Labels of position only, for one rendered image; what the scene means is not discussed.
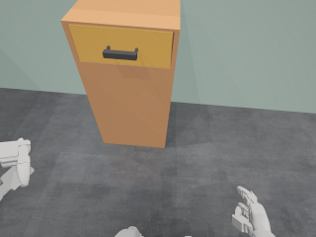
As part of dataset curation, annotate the cabinet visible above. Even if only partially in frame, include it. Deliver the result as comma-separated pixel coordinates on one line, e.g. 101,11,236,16
60,0,181,148

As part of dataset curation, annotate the handle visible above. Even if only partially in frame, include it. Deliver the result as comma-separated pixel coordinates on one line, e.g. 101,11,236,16
102,45,138,61

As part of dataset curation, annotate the drawer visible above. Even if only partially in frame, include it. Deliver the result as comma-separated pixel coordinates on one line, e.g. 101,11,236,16
68,24,173,68

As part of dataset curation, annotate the robot left hand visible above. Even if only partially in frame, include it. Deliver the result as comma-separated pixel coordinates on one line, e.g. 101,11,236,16
0,137,35,200

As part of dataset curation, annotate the robot right hand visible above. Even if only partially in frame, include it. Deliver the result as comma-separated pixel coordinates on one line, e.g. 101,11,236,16
232,186,272,237

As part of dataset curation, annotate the robot left shin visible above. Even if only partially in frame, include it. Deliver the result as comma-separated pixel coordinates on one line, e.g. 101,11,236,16
128,226,139,232

